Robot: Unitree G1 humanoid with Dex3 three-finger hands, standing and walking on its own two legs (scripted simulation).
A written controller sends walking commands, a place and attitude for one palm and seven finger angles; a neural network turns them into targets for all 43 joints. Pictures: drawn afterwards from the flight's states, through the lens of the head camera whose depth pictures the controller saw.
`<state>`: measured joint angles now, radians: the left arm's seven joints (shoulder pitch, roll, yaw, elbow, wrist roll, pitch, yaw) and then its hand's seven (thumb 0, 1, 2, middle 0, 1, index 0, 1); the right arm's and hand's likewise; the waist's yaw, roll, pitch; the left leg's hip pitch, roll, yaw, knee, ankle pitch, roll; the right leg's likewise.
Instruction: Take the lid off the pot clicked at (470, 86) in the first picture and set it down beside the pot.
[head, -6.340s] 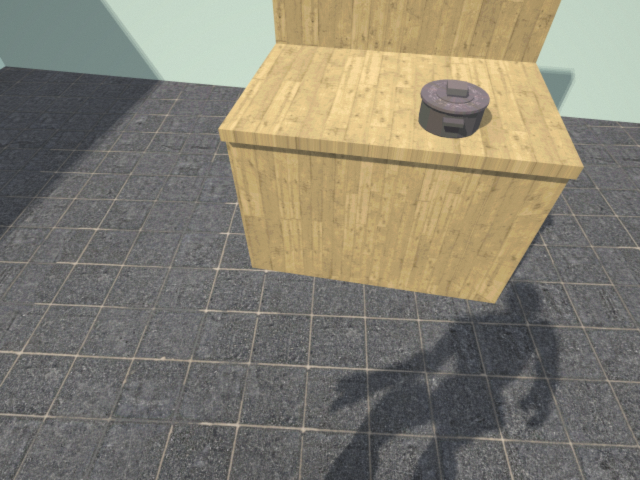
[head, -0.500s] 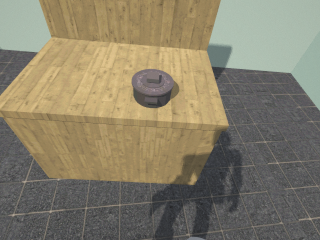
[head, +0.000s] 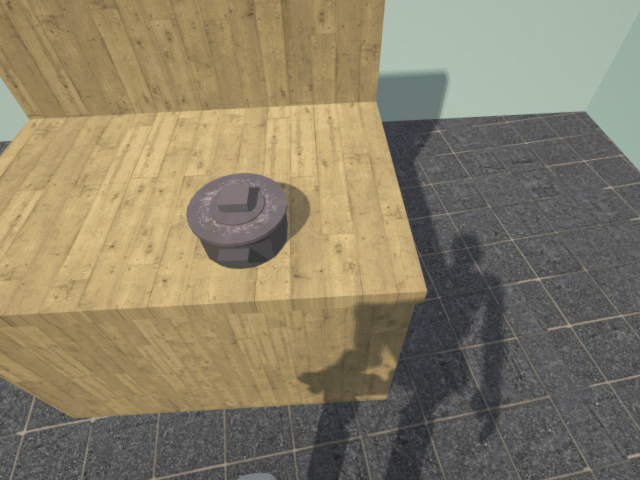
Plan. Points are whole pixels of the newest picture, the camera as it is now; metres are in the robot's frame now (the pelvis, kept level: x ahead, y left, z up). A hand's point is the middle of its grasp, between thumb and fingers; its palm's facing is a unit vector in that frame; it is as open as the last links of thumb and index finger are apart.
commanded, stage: take the last steps up to it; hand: left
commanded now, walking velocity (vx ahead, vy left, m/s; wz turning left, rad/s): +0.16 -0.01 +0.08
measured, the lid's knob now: (235, 197) +0.57 +0.17 +0.00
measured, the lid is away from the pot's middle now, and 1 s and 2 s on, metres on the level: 0.00 0.00 0.00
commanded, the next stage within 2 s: come to a stop and stand still in 0.02 s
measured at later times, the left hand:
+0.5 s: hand out of the picture +0.06 +0.17 -0.17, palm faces +0.06 -0.98 -0.17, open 7.3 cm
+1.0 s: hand out of the picture +0.07 +0.15 -0.17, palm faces +0.01 -0.98 -0.21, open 7.3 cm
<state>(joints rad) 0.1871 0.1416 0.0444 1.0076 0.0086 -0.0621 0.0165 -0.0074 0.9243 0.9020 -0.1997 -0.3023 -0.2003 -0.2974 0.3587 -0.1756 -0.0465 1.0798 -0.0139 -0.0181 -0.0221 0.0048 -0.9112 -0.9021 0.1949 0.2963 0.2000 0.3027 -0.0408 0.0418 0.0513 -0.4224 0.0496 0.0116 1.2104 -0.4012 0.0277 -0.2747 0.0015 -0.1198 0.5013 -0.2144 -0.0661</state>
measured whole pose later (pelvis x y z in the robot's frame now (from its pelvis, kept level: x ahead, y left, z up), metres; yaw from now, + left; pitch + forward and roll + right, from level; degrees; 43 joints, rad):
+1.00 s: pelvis +0.05 -0.02 +0.00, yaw -1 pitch -3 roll +0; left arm 0.26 0.15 0.01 1.12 0.00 0.00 0.03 0.00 0.92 0.90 -0.20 -0.30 -0.20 -0.30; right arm 0.36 -0.14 0.00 1.16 -0.01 0.03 -0.02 0.00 -0.91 -0.90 0.19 0.30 0.20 0.30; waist -0.02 0.02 0.02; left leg -0.22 0.05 -0.01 0.43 -0.16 -0.04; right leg -0.14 0.05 -0.10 0.44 -0.27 -0.08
